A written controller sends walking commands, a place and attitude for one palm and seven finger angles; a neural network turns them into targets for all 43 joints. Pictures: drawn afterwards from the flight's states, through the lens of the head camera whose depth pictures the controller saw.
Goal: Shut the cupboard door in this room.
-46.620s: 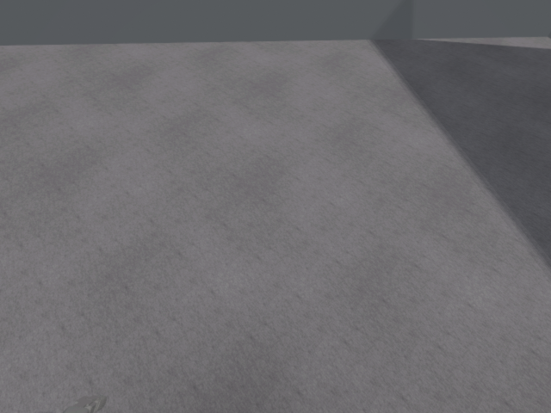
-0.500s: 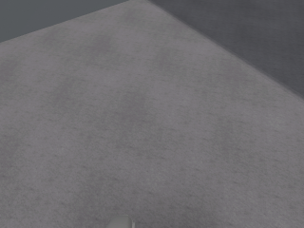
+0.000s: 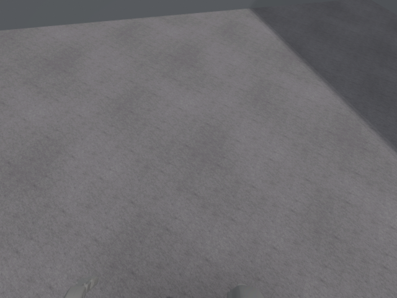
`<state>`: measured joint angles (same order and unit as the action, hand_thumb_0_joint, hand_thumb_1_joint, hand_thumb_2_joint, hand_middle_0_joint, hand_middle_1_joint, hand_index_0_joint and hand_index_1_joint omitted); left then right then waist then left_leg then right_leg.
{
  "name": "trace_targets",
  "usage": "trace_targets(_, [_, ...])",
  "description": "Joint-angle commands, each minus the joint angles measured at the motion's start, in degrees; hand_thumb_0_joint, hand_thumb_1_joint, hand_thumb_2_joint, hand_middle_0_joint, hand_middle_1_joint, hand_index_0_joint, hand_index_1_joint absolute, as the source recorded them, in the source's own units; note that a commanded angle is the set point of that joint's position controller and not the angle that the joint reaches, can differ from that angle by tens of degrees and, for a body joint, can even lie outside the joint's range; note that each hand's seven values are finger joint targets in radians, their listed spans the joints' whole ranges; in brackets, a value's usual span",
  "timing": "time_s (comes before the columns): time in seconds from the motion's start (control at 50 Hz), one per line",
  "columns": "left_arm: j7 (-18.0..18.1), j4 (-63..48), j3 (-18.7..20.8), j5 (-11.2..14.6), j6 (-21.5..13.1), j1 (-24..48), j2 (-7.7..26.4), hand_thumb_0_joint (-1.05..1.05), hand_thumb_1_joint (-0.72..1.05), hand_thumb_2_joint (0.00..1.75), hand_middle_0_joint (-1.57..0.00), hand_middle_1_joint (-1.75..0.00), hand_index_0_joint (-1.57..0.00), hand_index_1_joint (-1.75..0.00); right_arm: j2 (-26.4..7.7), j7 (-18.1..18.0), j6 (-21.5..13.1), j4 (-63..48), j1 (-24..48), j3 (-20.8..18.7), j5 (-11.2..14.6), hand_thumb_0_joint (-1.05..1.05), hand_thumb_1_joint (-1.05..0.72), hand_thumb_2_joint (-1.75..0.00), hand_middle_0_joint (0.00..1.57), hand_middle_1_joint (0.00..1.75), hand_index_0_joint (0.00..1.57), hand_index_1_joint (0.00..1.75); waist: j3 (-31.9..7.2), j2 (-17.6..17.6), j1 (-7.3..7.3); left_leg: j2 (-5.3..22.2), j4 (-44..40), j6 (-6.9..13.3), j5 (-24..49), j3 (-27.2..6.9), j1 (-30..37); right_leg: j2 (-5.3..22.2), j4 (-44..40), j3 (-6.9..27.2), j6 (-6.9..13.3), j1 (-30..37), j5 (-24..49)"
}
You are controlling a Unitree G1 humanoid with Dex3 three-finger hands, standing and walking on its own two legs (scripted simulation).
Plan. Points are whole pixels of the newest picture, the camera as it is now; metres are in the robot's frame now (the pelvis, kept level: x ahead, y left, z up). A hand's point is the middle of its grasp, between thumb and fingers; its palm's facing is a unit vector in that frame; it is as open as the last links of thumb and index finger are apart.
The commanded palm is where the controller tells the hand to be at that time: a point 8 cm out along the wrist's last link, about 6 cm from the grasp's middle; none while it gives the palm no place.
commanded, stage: walk to a spot facing it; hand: left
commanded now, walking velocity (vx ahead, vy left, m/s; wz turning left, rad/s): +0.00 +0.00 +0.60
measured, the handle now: out of the picture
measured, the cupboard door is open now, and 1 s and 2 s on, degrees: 83 83 83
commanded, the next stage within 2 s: none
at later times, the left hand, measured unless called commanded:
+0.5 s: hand out of the picture +0.00 +0.18 -0.16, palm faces +0.32 -0.91 -0.26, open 7.4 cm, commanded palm none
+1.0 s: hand out of the picture -0.03 +0.24 -0.16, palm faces +0.58 -0.77 -0.26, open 7.4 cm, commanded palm none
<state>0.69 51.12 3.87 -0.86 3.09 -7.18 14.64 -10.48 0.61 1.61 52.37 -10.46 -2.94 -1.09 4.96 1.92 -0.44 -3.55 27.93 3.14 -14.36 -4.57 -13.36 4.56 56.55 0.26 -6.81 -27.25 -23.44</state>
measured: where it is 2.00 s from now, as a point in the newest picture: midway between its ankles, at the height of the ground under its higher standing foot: outside the picture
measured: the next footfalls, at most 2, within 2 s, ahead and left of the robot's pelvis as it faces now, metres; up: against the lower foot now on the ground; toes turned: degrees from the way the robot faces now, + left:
right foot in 0.16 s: +0.05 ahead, -0.14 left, +0.00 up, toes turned +4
left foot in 0.60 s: -0.03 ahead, +0.11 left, +0.00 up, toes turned +28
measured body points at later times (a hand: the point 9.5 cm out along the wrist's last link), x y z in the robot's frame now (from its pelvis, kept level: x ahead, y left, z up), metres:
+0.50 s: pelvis -0.01 -0.03 +0.00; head +0.04 -0.03 +0.44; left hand -0.01 +0.23 -0.14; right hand +0.13 -0.27 -0.15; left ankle -0.07 +0.11 -0.69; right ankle +0.02 -0.15 -0.74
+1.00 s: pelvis +0.00 +0.00 +0.00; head +0.04 +0.04 +0.44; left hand -0.07 +0.28 -0.14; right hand +0.21 -0.15 -0.14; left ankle -0.07 +0.09 -0.74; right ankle +0.09 -0.11 -0.70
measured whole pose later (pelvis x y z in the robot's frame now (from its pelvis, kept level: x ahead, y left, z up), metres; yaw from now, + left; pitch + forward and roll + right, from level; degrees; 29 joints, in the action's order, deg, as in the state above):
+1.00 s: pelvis +0.00 +0.00 +0.00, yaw +36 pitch +1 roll -1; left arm 0.6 50.3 3.5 -0.6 2.9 -7.4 14.1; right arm -11.5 0.6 2.2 52.1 -9.9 -3.3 -1.3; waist 5.5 0.3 -0.7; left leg -3.6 29.5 1.5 -15.2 -7.0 -14.8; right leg 3.2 49.2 -0.6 -6.0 -24.5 -24.8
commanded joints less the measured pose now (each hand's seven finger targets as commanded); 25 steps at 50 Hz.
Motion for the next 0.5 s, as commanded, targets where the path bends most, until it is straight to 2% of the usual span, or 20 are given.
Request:
trace_targets(0.0, [0.38, -6.17, 0.74, 0.64, -1.88, 2.99, 4.04, 0.0, 0.9, 0.9, -0.2, -0.3, -0.2, -0.3, -13.28, -1.3, -0.65, -3.19, -3.17, -4.3, -0.31, 0.0, -0.9, -0.9, 0.2, 0.3, 0.2, 0.3, -6.77, -10.85, -1.63, 15.3, -4.57, 7.47, 29.31, -18.65, 5.66, -1.87, -7.71, 0.16, 1.02, 0.26, -2.5])
trace_targets(0.06, [0.53, -5.98, 0.77, 0.9, -2.33, 0.08, 3.88, 0.0, 0.9, 0.9, -0.2, -0.3, -0.2, -0.3, -13.16, -1.29, -0.36, -3.32, -2.13, -4.6, -0.29, 0.0, -0.9, -0.9, 0.2, 0.3, 0.2, 0.3, -8.32, -11.22, -0.33, 13.5, -1.86, 6.23, 31.32, -20.27, 2.44, -4.24, -18.2, -1.06, 2.05, 8.52, 0.78])
trace_targets(0.08, [0.65, -5.64, 0.86, 1.01, -2.62, -1.73, 4.0, 0.0, 0.9, 0.9, -0.2, -0.3, -0.2, -0.3, -12.63, -1.25, -0.27, -3.4, -1.86, -4.55, -0.12, 0.0, -0.9, -0.9, 0.2, 0.3, 0.2, 0.3, -9.06, -10.39, 0.61, 12.36, -0.24, 5.14, 29.25, -20.3, -0.02, -4.16, -24.29, -1.14, 2.37, 13.44, 4.95])
trace_targets(0.1, [0.78, -5.21, 1.08, 0.99, -3.17, -3.85, 4.76, 0.0, 0.9, 0.9, -0.2, -0.3, -0.2, -0.3, -11.59, -1.12, -0.34, -3.41, -1.89, -4.47, 0.29, 0.0, -0.9, -0.9, 0.2, 0.3, 0.2, 0.3, -10.4, -7.97, 1.84, 10.24, 2.72, 2.73, 23.64, -19.0, -3.63, -2.53, -33.5, -0.49, 2.77, 20.61, 11.79])
trace_targets(0.12, [1.19, -4.84, 1.73, 0.39, -3.76, -5.76, 8.48, 0.0, 0.9, 0.9, -0.2, -0.3, -0.2, -0.3, -8.79, -0.66, -0.57, -3.53, -3.53, -4.09, 0.94, 0.0, -0.9, -0.9, 0.2, 0.3, 0.2, 0.3, -12.48, 1.43, 2.35, 5.82, 10.6, -1.24, 7.86, -13.25, -14.13, 7.97, -38.29, 8.3, 5.59, 32.27, 16.6])
trace_targets(0.14, [1.45, -5.0, 2.13, -0.22, -3.87, -6.72, 11.54, 0.0, 0.9, 0.9, -0.2, -0.3, -0.2, -0.3, -6.7, -0.46, -0.68, -4.88, -3.44, -3.82, 0.85, 0.0, -0.9, -0.9, 0.2, 0.3, 0.2, 0.3, -11.66, 13.19, 2.9, -1.81, 23.11, -5.61, -18.92, -0.84, -22.13, 22.8, -37.86, 19.63, 12.53, 33.63, 27.49])
trace_targets(0.16, [1.64, -5.22, 2.46, 0.29, -3.79, -6.22, 10.51, 0.0, 0.9, 0.9, -0.2, -0.3, -0.2, -0.3, -9.64, -0.73, 0.29, -4.48, -3.07, -4.52, 0.28, 0.0, -0.9, -0.9, 0.2, 0.3, 0.2, 0.3, -10.8, 10.85, 2.63, 1.13, 33.07, -5.52, -20.41, -2.21, -18.92, 24.95, -38.06, 18.14, 15.94, 25.23, 29.35])
trace_targets(0.18, [1.66, -5.87, 2.03, 0.22, -3.62, -3.24, 9.52, 0.0, 0.9, 0.9, -0.2, -0.3, -0.2, -0.3, -9.0, -0.37, 0.96, -3.33, -2.36, -4.51, 0.16, 0.0, -0.9, -0.9, 0.2, 0.3, 0.2, 0.3, -7.31, 8.79, 1.42, 2.57, 39.34, -5.73, -17.56, -1.93, -18.27, 21.45, -38.67, 15.55, 16.16, 19.79, 24.65])
trace_targets(0.2, [1.53, -6.56, 1.53, 0.14, -3.5, -0.2, 7.52, 0.0, 0.9, 0.9, -0.2, -0.3, -0.2, -0.3, -8.52, 0.17, 1.42, -2.27, -2.89, -4.48, -0.04, 0.0, -0.9, -0.9, 0.2, 0.3, 0.2, 0.3, -4.17, 6.31, -0.12, 3.72, 43.05, -6.12, -13.01, -0.98, -18.95, 17.84, -38.81, 10.12, 14.93, 16.88, 20.65])
trace_targets(0.22, [1.37, -6.86, 1.07, 0.07, -3.59, 1.57, 6.15, 0.0, 0.9, 0.9, -0.2, -0.3, -0.2, -0.3, -7.95, 0.64, 1.69, -1.34, -3.8, -4.27, -0.15, 0.0, -0.9, -0.9, 0.2, 0.3, 0.2, 0.3, -2.88, 5.96, -1.1, 4.5, 44.57, -6.62, -9.42, 0.05, -19.11, 15.23, -38.5, 5.17, 13.39, 15.72, 20.28])
trace_targets(0.24, [1.26, -6.9, 0.93, -0.03, -3.79, 1.35, 5.57, 0.0, 0.9, 0.9, -0.2, -0.3, -0.2, -0.3, -7.59, 0.92, 1.89, -1.06, -4.18, -4.13, -0.14, 0.0, -0.9, -0.9, 0.2, 0.3, 0.2, 0.3, -2.28, 7.5, -1.17, 4.73, 45.02, -7.06, -7.39, 0.96, -18.86, 13.98, -38.72, 2.73, 12.39, 14.75, 20.55])
trace_targets(0.26, [1.38, -6.72, 1.01, -0.19, -3.88, 1.46, 5.54, 0.0, 0.9, 0.9, -0.2, -0.3, -0.2, -0.3, -7.37, 1.05, 1.92, -0.92, -4.7, -4.07, 0.01, 0.0, -0.9, -0.9, 0.2, 0.3, 0.2, 0.3, -2.76, 8.47, -1.36, 5.29, 43.94, -7.5, -6.75, 1.64, -18.81, 14.08, -38.58, 1.0, 12.26, 15.77, 21.42])
trace_targets(0.3, [1.31, -5.91, 1.2, -0.25, -3.91, -1.36, 6.02, 0.0, 0.9, 0.9, -0.2, -0.3, -0.2, -0.3, -7.19, 1.15, 2.14, -1.06, -2.97, -3.78, -0.05, 0.0, -0.9, -0.9, 0.2, 0.3, 0.2, 0.3, -3.15, 8.75, -0.11, 5.42, 40.45, -8.11, -7.04, 3.14, -18.27, 13.85, -38.25, -0.69, 12.3, 17.56, 23.22])
trace_targets(0.36, [1.2, -4.34, 1.65, -0.56, -3.71, -4.72, 7.54, 0.0, 0.9, 0.9, -0.2, -0.3, -0.2, -0.3, -6.63, 1.18, 1.99, -1.93, 0.86, -3.3, 0.15, 0.0, -0.9, -0.9, 0.2, 0.3, 0.2, 0.3, -3.38, 8.76, 1.55, 5.73, 31.69, -8.42, -10.28, 5.24, -17.03, 15.22, -37.12, -2.59, 13.05, 21.0, 27.16])
trace_targets(0.42, [0.96, -3.24, 2.18, -0.7, -3.44, -7.84, 9.48, 0.0, 0.9, 0.9, -0.2, -0.3, -0.2, -0.3, -6.11, 1.27, 1.51, -2.83, 4.09, -2.6, 0.43, 0.0, -0.9, -0.9, 0.2, 0.3, 0.2, 0.3, -4.59, 9.83, 3.09, 5.0, 23.06, -7.91, -11.62, 7.74, -13.99, 15.94, -34.64, -4.59, 13.32, 22.98, 33.42])
trace_targets(0.48, [0.88, -2.59, 2.84, -0.86, -3.07, -8.26, 10.78, 0.0, 0.9, 0.9, -0.2, -0.3, -0.2, -0.3, -6.27, 1.13, 0.8, -3.5, 4.37, -2.18, 0.72, 0.0, -0.9, -0.9, 0.2, 0.3, 0.2, 0.3, -6.26, 11.7, 3.26, 4.64, 14.43, -6.93, -11.92, 9.64, -9.73, 17.26, -31.4, -5.8, 13.03, 23.64, 35.32])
